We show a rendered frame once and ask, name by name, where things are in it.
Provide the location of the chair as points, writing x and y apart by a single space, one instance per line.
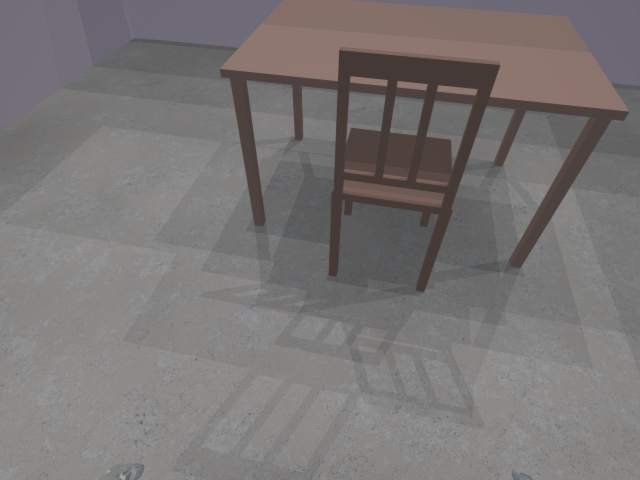
398 170

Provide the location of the table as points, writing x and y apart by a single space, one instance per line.
544 66

